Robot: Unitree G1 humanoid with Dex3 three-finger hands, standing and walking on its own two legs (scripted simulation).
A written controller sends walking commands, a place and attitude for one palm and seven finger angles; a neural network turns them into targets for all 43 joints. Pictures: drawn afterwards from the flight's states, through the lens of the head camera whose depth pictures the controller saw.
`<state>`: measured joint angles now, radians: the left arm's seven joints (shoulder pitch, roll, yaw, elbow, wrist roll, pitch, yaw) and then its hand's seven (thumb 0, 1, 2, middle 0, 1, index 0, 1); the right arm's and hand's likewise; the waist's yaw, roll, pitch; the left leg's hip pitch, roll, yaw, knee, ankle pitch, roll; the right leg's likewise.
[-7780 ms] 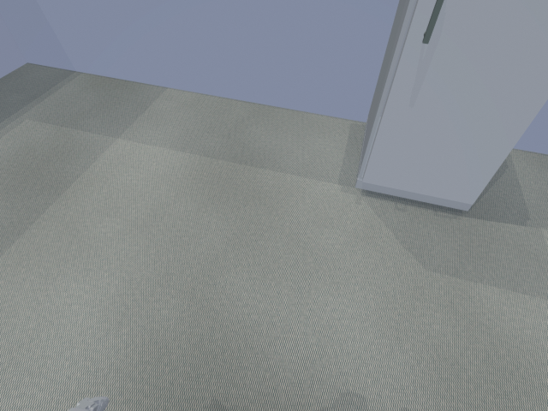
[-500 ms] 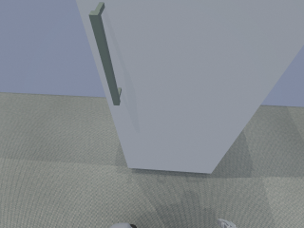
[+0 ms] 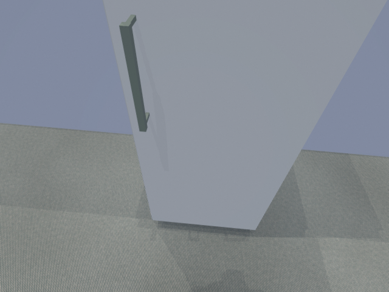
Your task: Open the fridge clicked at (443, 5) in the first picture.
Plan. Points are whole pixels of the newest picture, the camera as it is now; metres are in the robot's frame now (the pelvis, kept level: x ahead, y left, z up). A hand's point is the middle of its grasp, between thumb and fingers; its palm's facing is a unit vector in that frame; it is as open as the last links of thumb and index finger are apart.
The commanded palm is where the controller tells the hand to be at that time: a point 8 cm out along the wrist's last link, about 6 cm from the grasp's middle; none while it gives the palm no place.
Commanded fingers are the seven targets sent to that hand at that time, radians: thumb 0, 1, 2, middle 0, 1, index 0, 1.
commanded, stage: come to a stop and stand still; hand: left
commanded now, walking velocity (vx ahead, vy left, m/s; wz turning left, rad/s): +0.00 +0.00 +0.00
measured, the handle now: (138, 81) +0.52 +0.18 +0.16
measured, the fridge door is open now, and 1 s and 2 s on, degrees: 0 0 0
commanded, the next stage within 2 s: look again from close up in 0.58 s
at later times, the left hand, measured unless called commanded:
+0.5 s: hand out of the picture -0.02 +0.16 -0.18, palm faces +0.01 -0.99 -0.17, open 7.4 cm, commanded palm none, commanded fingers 0.00 0.90 0.90 -0.20 -0.30 -0.20 -0.30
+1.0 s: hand out of the picture +0.06 +0.26 -0.15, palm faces +0.01 -0.94 -0.34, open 7.4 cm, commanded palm none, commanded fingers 0.00 0.90 0.90 -0.20 -0.30 -0.20 -0.30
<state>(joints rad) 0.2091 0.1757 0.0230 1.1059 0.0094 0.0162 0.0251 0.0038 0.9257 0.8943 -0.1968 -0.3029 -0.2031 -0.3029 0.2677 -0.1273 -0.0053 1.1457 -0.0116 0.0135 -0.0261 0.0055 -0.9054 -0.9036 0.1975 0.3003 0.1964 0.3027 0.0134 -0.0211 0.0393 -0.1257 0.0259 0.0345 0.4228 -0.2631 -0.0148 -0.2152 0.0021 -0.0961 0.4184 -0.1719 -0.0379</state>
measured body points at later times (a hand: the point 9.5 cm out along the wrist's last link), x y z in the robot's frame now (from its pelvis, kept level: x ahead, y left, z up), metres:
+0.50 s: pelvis -0.01 +0.00 +0.00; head +0.00 +0.00 +0.45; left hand -0.02 +0.22 -0.16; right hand -0.03 -0.21 -0.16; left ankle -0.02 +0.13 -0.74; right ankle +0.04 -0.09 -0.74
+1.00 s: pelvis -0.02 +0.02 +0.00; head -0.05 +0.02 +0.45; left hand +0.06 +0.31 -0.12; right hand +0.06 -0.26 -0.13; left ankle -0.02 +0.13 -0.74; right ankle +0.04 -0.09 -0.74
